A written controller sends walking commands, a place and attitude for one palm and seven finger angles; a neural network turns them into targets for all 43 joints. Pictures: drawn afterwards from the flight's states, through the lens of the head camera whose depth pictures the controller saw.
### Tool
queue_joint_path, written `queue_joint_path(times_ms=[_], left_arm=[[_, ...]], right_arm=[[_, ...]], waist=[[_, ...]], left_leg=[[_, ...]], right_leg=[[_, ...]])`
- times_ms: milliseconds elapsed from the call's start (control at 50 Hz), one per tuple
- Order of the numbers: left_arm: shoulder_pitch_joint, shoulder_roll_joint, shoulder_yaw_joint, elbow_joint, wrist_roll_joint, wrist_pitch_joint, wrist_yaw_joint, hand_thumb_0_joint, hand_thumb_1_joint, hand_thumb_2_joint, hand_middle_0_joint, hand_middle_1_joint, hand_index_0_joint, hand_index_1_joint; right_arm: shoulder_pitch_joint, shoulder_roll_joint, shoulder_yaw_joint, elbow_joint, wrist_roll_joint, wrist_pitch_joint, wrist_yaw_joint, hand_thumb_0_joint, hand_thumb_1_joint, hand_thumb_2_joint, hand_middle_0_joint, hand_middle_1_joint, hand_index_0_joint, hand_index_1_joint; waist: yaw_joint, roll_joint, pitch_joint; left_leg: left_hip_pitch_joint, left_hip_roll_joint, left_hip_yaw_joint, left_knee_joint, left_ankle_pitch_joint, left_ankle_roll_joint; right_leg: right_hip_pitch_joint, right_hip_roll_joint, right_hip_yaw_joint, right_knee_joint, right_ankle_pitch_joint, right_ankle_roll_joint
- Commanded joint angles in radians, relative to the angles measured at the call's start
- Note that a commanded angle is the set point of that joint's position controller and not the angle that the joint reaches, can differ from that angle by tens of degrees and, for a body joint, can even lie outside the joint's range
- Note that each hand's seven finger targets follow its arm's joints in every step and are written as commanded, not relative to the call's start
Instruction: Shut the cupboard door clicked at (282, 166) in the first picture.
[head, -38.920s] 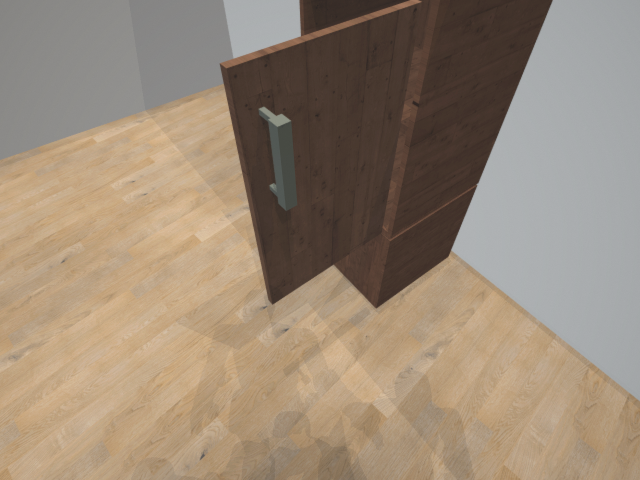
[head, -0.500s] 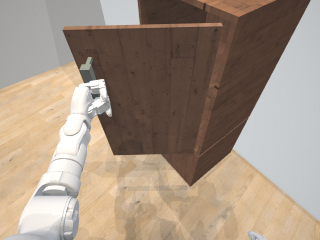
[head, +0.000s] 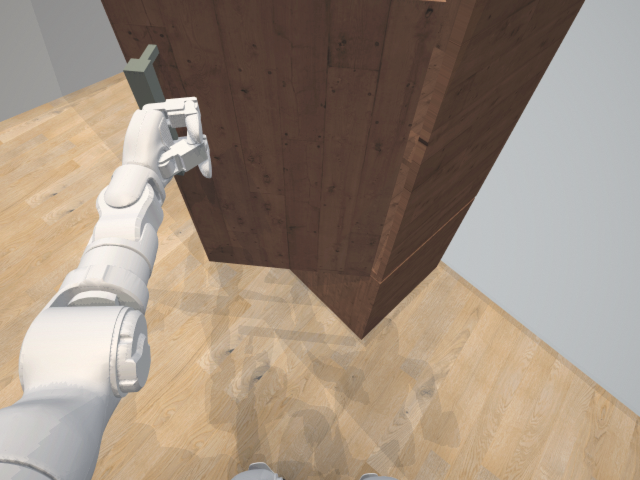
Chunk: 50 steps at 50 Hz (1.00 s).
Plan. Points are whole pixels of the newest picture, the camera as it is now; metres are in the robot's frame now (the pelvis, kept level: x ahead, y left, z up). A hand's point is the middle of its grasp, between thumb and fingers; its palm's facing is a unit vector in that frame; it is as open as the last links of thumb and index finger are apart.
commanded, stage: push the door shut along its arc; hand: left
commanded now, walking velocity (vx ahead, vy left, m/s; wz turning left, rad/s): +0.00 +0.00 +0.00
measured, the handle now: (165, 114) +0.57 +0.18 +0.12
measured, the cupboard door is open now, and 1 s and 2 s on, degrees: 41 31 24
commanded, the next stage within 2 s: pull the fist back off the door in 0.92 s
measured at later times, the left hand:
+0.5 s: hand (237, 114) +0.55 +0.08 +0.13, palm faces -0.24 -0.97 +0.00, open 3.1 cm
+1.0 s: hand (251, 104) +0.56 +0.06 +0.14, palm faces -0.33 -0.94 -0.01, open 3.5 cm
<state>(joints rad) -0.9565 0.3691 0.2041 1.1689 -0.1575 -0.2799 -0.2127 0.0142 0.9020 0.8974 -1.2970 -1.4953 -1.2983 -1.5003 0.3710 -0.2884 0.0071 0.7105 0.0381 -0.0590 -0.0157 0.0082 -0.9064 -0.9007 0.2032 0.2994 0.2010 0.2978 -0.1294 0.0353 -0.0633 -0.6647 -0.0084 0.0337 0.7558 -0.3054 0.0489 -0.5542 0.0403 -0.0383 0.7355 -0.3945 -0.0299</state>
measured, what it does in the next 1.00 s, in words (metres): stands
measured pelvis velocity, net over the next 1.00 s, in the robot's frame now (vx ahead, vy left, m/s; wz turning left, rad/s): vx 0.01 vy -0.02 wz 0.01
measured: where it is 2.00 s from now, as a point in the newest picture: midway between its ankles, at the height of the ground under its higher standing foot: outside the picture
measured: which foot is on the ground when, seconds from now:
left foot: down 0.00-1.00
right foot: down 0.00-1.00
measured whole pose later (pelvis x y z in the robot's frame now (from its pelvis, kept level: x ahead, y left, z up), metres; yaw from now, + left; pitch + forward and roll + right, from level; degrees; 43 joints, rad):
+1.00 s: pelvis +0.01 -0.02 -0.02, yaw +1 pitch +21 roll -2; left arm -1.36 0.50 0.17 1.38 -0.12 -0.19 -0.37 0.04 1.00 0.99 -1.30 -1.50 -1.30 -1.50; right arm 0.37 -0.31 0.01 0.76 0.00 -0.08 -0.03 0.00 -0.91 -0.90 0.20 0.30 0.20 0.30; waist -0.22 0.05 -0.07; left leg -0.91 0.01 -0.01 0.89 -0.35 0.03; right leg -0.79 0.06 -0.08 0.85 -0.44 -0.06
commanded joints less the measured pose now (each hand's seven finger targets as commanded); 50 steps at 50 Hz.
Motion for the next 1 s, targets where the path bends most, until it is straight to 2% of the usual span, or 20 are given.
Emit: queue_joint_path(times_ms=[0,40,80,100,160,220,280,300,360,420,440,500,520,580,600,680,740,760,820,980], left_arm=[[-0.580,0.166,0.022,-0.185,-0.003,-0.071,-0.024,0.000,0.900,0.900,-1.300,-1.500,-1.300,-1.500],[-0.602,0.189,0.037,-0.151,0.002,-0.063,-0.032,0.000,0.900,0.900,-1.300,-1.500,-1.300,-1.500],[-0.642,0.226,0.063,-0.168,0.008,-0.068,-0.031,0.000,0.900,0.900,-1.300,-1.500,-1.300,-1.500],[-0.631,0.226,0.069,-0.166,0.010,-0.069,-0.032,0.000,0.900,0.900,-1.300,-1.500,-1.300,-1.500],[-0.654,0.194,0.037,-0.137,0.021,-0.071,-0.036,0.000,0.900,0.900,-1.300,-1.500,-1.300,-1.500],[-0.675,0.229,0.059,-0.100,0.028,-0.054,-0.041,0.000,0.900,0.900,-1.300,-1.500,-1.300,-1.500],[-0.695,0.268,0.087,-0.101,0.032,-0.050,-0.047,0.000,0.900,0.900,-1.300,-1.500,-1.300,-1.500],[-0.714,0.250,0.070,-0.110,0.031,-0.050,-0.054,0.000,0.900,0.900,-1.300,-1.500,-1.300,-1.500],[-0.727,0.305,0.109,-0.085,0.038,-0.047,-0.058,0.000,0.900,0.900,-1.300,-1.500,-1.300,-1.500],[-0.746,0.290,0.088,-0.084,0.050,-0.036,-0.069,0.000,0.900,0.900,-1.300,-1.500,-1.300,-1.500],[-0.750,0.311,0.106,-0.097,0.053,-0.039,-0.072,0.000,0.900,0.900,-1.300,-1.500,-1.300,-1.500],[-0.763,0.282,0.082,-0.116,0.046,-0.036,-0.092,0.000,0.900,0.900,-1.300,-1.500,-1.300,-1.500],[-0.773,0.268,0.065,-0.099,0.045,-0.026,-0.100,0.000,0.900,0.900,-1.300,-1.500,-1.300,-1.500],[-0.800,0.291,0.079,-0.115,0.037,-0.020,-0.119,0.000,0.900,0.900,-1.300,-1.500,-1.300,-1.500],[-0.810,0.252,0.045,-0.109,0.033,-0.015,-0.131,0.000,0.900,0.900,-1.300,-1.500,-1.300,-1.500],[-0.855,0.238,0.024,-0.091,0.022,0.000,-0.149,0.000,0.900,0.900,-1.300,-1.500,-1.300,-1.500],[-0.898,0.250,0.025,-0.033,0.016,0.021,-0.159,0.000,0.900,0.900,-1.300,-1.500,-1.300,-1.500],[-0.935,0.264,0.033,-0.061,0.013,0.012,-0.160,0.000,0.900,0.900,-1.300,-1.500,-1.300,-1.500],[-0.943,0.223,0.002,-0.012,0.018,0.028,-0.169,0.000,0.900,0.900,-1.300,-1.500,-1.300,-1.500],[-1.069,0.148,-0.058,-0.030,0.029,0.029,-0.175,0.000,0.900,0.900,-1.300,-1.500,-1.300,-1.500]], right_arm=[[0.122,-0.171,-0.059,-0.063,-0.008,-0.025,-0.005,0.000,-0.900,-0.900,0.200,0.300,0.200,0.300],[0.135,-0.177,-0.059,-0.059,-0.010,-0.023,-0.004,0.000,-0.900,-0.900,0.200,0.300,0.200,0.300],[0.148,-0.179,-0.060,-0.057,-0.015,-0.020,-0.004,0.000,-0.900,-0.900,0.200,0.300,0.200,0.300],[0.154,-0.180,-0.061,-0.064,-0.015,-0.020,-0.002,0.000,-0.900,-0.900,0.200,0.300,0.200,0.300],[0.177,-0.178,-0.062,-0.056,-0.020,-0.015,0.002,0.000,-0.900,-0.900,0.200,0.300,0.200,0.300],[0.189,-0.186,-0.063,-0.053,-0.023,-0.007,0.004,0.000,-0.900,-0.900,0.200,0.300,0.200,0.300],[0.201,-0.190,-0.062,-0.053,-0.026,0.000,0.001,0.000,-0.900,-0.900,0.200,0.300,0.200,0.300],[0.204,-0.189,-0.061,-0.059,-0.027,0.000,0.004,0.000,-0.900,-0.900,0.200,0.300,0.200,0.300],[0.228,-0.194,-0.063,-0.055,-0.031,0.008,0.001,0.000,-0.900,-0.900,0.200,0.300,0.200,0.300],[0.228,-0.190,-0.062,-0.056,-0.034,0.015,0.004,0.000,-0.900,-0.900,0.200,0.300,0.200,0.300],[0.233,-0.193,-0.065,-0.060,-0.034,0.015,0.005,0.000,-0.900,-0.900,0.200,0.300,0.200,0.300],[0.233,-0.189,-0.068,-0.060,-0.034,0.020,0.002,0.000,-0.900,-0.900,0.200,0.300,0.200,0.300],[0.233,-0.188,-0.066,-0.053,-0.037,0.022,0.003,0.000,-0.900,-0.900,0.200,0.300,0.200,0.300],[0.236,-0.192,-0.069,-0.047,-0.036,0.025,-0.003,0.000,-0.900,-0.900,0.200,0.300,0.200,0.300],[0.231,-0.191,-0.070,-0.049,-0.033,0.023,-0.004,0.000,-0.900,-0.900,0.200,0.300,0.200,0.300],[0.225,-0.191,-0.066,-0.027,-0.035,0.017,-0.010,0.000,-0.900,-0.900,0.200,0.300,0.200,0.300],[0.229,-0.199,-0.061,-0.008,-0.036,0.007,-0.015,0.000,-0.900,-0.900,0.200,0.300,0.200,0.300],[0.238,-0.201,-0.061,-0.005,-0.037,0.001,-0.019,0.000,-0.900,-0.900,0.200,0.300,0.200,0.300],[0.221,-0.198,-0.057,0.012,-0.043,-0.010,-0.021,0.000,-0.900,-0.900,0.200,0.300,0.200,0.300],[0.227,-0.203,-0.060,0.057,-0.050,-0.043,-0.028,0.000,-0.900,-0.900,0.200,0.300,0.200,0.300]], waist=[[-0.059,0.008,-0.406],[-0.065,0.007,-0.394],[-0.062,0.044,-0.440],[-0.059,0.039,-0.458],[-0.080,0.045,-0.448],[-0.090,0.018,-0.429],[-0.087,0.038,-0.468],[-0.090,0.057,-0.479],[-0.095,0.036,-0.486],[-0.100,0.056,-0.496],[-0.095,0.056,-0.518],[-0.104,0.064,-0.545],[-0.110,0.059,-0.523],[-0.112,0.060,-0.549],[-0.125,0.055,-0.536],[-0.138,0.074,-0.512],[-0.163,0.036,-0.455],[-0.164,0.053,-0.483],[-0.174,0.072,-0.474],[-0.206,0.125,-0.555]], left_leg=[[0.431,0.025,-0.114,-0.036,0.233,-0.011],[0.406,0.026,-0.115,-0.029,0.218,-0.011],[0.426,0.026,-0.119,-0.020,0.263,-0.013],[0.438,0.028,-0.124,-0.015,0.286,-0.014],[0.441,0.031,-0.129,0.001,0.309,-0.014],[0.397,0.030,-0.124,0.004,0.273,-0.011],[0.402,0.029,-0.124,0.017,0.312,-0.011],[0.407,0.026,-0.125,0.020,0.322,-0.011],[0.385,0.025,-0.122,0.034,0.347,-0.006],[0.381,0.022,-0.116,0.047,0.367,-0.006],[0.386,0.022,-0.117,0.050,0.372,-0.007],[0.404,0.019,-0.111,0.065,0.416,-0.001],[0.395,0.018,-0.111,0.064,0.401,0.000],[0.400,0.014,-0.107,0.073,0.425,0.004],[0.400,0.013,-0.107,0.074,0.418,0.005],[0.395,0.010,-0.106,0.083,0.392,0.009],[0.324,0.010,-0.105,0.089,0.328,0.015],[0.334,0.007,-0.105,0.094,0.351,0.018],[0.333,0.010,-0.111,0.110,0.334,0.015],[0.390,0.019,-0.134,0.151,0.360,0.016]], right_leg=[[-0.102,0.012,0.030,-0.090,0.268,0.008],[-0.116,0.013,0.030,-0.086,0.257,0.007],[-0.112,0.013,0.030,-0.071,0.283,0.004],[-0.115,0.015,0.028,-0.065,0.297,0.003],[-0.154,0.019,0.022,-0.060,0.297,0.004],[-0.150,0.020,0.026,-0.062,0.289,0.007],[-0.144,0.019,0.028,-0.051,0.321,0.006],[-0.150,0.020,0.029,-0.047,0.329,0.007],[-0.133,0.022,0.030,-0.039,0.356,0.007],[-0.140,0.024,0.033,-0.035,0.385,0.009],[-0.131,0.024,0.034,-0.032,0.393,0.010],[-0.132,0.028,0.038,-0.029,0.439,0.013],[-0.135,0.029,0.035,-0.034,0.430,0.013],[-0.117,0.030,0.038,-0.030,0.467,0.013],[-0.138,0.031,0.039,-0.033,0.461,0.015],[-0.162,0.031,0.038,-0.038,0.436,0.015],[-0.176,0.027,0.043,-0.040,0.408,0.024],[-0.166,0.025,0.043,-0.030,0.427,0.021],[-0.212,0.026,0.035,-0.022,0.387,0.020],[-0.333,0.031,0.024,0.016,0.319,0.018]])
